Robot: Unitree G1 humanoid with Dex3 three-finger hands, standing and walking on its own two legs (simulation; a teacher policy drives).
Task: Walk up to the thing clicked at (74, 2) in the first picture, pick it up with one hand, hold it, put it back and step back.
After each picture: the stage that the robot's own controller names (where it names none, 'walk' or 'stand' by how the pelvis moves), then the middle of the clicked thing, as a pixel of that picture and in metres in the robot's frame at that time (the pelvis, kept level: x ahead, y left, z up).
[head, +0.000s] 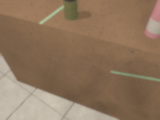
stand; (70, 6) +0.74 +0.09 +0.07
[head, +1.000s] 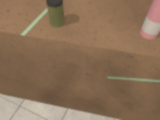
walk; (56, 12) +0.63 +0.13 +0.08
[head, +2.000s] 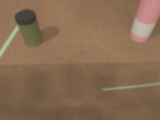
stand; (30, 29) +0.48 +0.22 +0.11
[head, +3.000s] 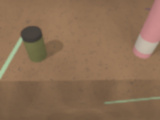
stand; (34, 45) +0.44 +0.19 +0.08
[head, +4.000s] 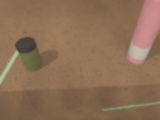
stand; (30, 55) +0.42 +0.22 +0.07
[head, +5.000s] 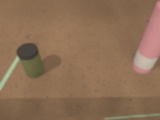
stand; (31, 61) +0.39 +0.21 +0.07
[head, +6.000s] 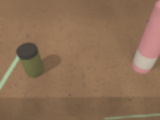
stand; (31, 61) +0.39 +0.21 +0.07
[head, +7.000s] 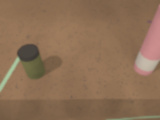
rise first; (32, 62) +0.39 +0.20 +0.07
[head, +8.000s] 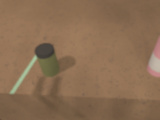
rise first; (47, 60) +0.40 +0.18 +0.07
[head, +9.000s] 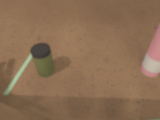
go down; (43, 60) +0.41 +0.17 +0.07
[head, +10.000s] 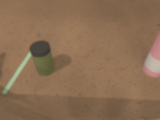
go down; (43, 59) +0.41 +0.17 +0.08
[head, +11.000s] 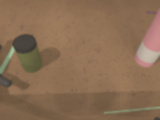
close in; (28, 54) +0.40 +0.18 +0.09
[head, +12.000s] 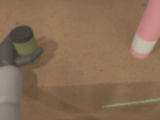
close; (26, 46) +0.43 +0.19 +0.10
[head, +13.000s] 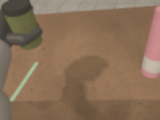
lift; (24, 25) +0.34 +0.17 +0.30
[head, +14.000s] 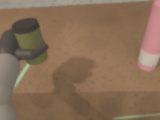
lift; (31, 42) +0.35 +0.17 +0.23
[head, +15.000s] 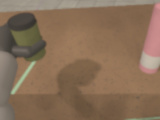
hold; (28, 38) +0.34 +0.17 +0.26
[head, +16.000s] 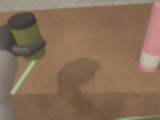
hold; (28, 37) +0.34 +0.17 +0.26
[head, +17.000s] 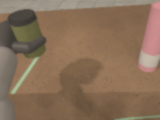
crouch; (28, 34) +0.34 +0.17 +0.27
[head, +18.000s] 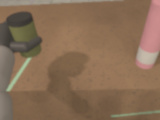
crouch; (25, 35) +0.38 +0.19 +0.23
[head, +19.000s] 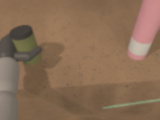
lower; (26, 45) +0.43 +0.19 +0.12
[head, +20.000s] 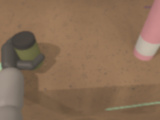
lower; (28, 51) +0.41 +0.18 +0.11
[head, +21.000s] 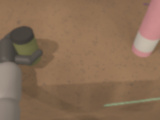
lower; (27, 47) +0.42 +0.19 +0.11
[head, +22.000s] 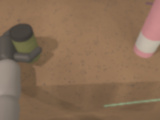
lower; (26, 44) +0.43 +0.19 +0.11
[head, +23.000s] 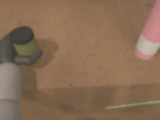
loosen; (26, 47) +0.42 +0.19 +0.10
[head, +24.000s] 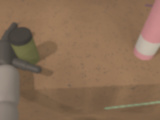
withdraw; (25, 47) +0.42 +0.19 +0.10
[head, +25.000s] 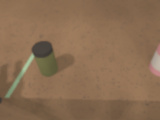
sink last; (45, 59) +0.39 +0.17 +0.08
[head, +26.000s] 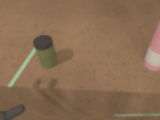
stand; (46, 52) +0.43 +0.19 +0.07
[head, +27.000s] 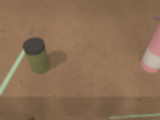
stand; (37, 56) +0.40 +0.18 +0.08
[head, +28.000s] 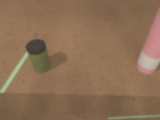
stand; (39, 56) +0.42 +0.19 +0.07
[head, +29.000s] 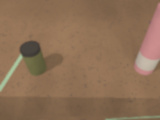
stand; (34, 58) +0.41 +0.20 +0.07
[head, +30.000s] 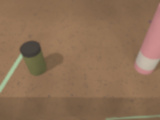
stand; (34, 59) +0.40 +0.20 +0.07
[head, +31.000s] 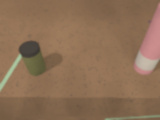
stand; (33, 59) +0.40 +0.21 +0.07
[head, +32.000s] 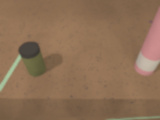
walk; (33, 59) +0.40 +0.20 +0.07
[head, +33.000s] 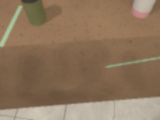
walk; (34, 8) +0.56 +0.20 +0.10
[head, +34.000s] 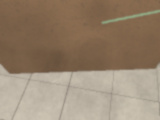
walk; out of the picture +0.91 +0.22 +0.09
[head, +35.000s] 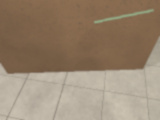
stand; out of the picture +1.05 +0.22 +0.09
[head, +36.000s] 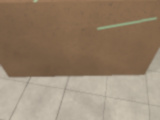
stand; out of the picture +1.02 +0.20 +0.07
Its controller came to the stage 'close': yes
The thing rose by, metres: 0.22
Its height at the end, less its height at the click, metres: +0.00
